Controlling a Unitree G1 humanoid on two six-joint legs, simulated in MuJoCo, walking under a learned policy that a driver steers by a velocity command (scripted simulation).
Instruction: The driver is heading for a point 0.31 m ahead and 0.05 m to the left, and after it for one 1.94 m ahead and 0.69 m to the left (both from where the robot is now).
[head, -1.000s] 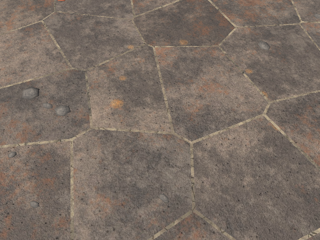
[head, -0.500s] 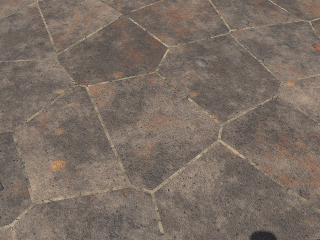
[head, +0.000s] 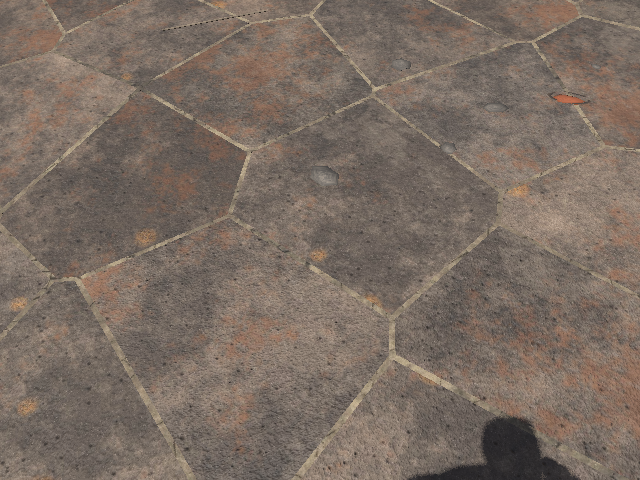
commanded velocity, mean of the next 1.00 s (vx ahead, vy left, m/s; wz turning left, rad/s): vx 0.50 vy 0.00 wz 0.23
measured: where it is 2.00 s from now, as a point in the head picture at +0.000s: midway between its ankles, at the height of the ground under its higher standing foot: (243, 262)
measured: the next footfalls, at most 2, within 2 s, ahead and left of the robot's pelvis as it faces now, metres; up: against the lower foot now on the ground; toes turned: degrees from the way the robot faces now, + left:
left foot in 0.16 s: +0.28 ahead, +0.12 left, +0.00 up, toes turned -5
right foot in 0.66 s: +0.51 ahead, -0.08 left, +0.00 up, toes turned +9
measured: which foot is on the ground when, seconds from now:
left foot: up 0.00-0.14, down 0.16-0.68, up 0.70-1.00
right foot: down 0.00-0.16, up 0.18-0.64, down 0.66-1.00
